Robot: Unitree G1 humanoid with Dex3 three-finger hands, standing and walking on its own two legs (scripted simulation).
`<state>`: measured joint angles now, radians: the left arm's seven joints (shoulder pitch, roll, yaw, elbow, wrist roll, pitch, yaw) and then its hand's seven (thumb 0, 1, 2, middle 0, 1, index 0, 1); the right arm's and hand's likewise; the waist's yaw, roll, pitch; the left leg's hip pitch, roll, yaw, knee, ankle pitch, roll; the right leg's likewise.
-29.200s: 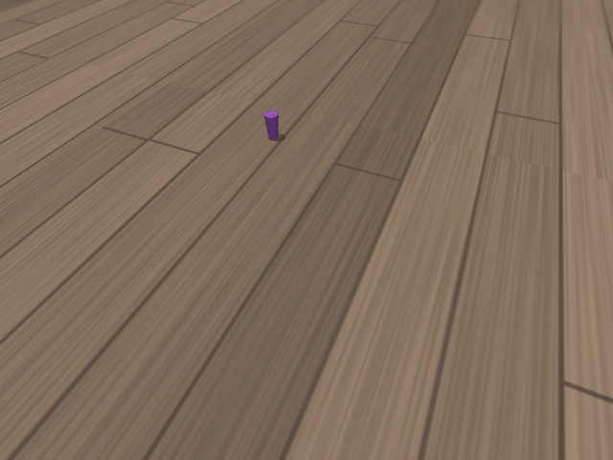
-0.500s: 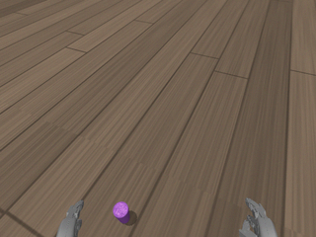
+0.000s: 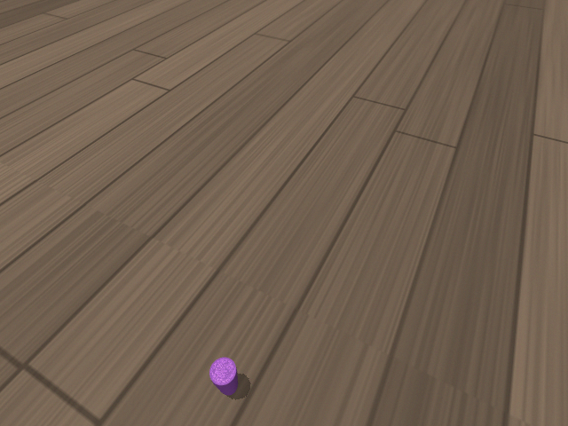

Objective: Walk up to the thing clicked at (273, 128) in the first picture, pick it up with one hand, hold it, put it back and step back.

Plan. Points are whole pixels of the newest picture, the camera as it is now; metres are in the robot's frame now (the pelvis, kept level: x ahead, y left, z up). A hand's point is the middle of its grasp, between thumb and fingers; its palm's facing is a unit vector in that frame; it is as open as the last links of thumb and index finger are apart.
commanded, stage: stand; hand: left
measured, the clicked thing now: (226, 378) +0.39 +0.21 -0.68
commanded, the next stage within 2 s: step back in 1.82 s
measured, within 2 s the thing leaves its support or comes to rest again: neither
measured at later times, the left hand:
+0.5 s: hand out of the picture +0.04 +0.25 -0.14, palm faces -0.01 -0.93 -0.36, open 7.3 cm
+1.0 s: hand out of the picture +0.06 +0.25 -0.13, palm faces -0.02 -0.94 -0.35, open 7.3 cm
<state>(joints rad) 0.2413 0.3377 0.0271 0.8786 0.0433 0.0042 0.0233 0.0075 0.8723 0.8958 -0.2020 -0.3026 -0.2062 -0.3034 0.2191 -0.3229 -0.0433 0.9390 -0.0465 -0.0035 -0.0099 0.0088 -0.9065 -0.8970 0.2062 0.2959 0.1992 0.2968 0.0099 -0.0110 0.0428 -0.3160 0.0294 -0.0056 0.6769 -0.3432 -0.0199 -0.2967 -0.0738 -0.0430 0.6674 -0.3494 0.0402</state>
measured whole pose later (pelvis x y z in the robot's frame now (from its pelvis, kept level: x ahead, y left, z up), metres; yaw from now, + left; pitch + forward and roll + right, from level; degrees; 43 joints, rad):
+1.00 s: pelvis +0.00 -0.01 +0.03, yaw +0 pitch -3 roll +0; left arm 0.11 0.33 0.01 1.17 0.03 -0.01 0.00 0.00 0.91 0.90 -0.20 -0.30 -0.21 -0.30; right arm 0.13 -0.33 0.00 1.15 -0.02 0.00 0.00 0.00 -0.91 -0.90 0.21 0.30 0.20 0.30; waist 0.00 0.01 0.06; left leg -0.13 0.03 0.00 0.35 -0.18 -0.03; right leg -0.11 -0.06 -0.05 0.35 -0.19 0.04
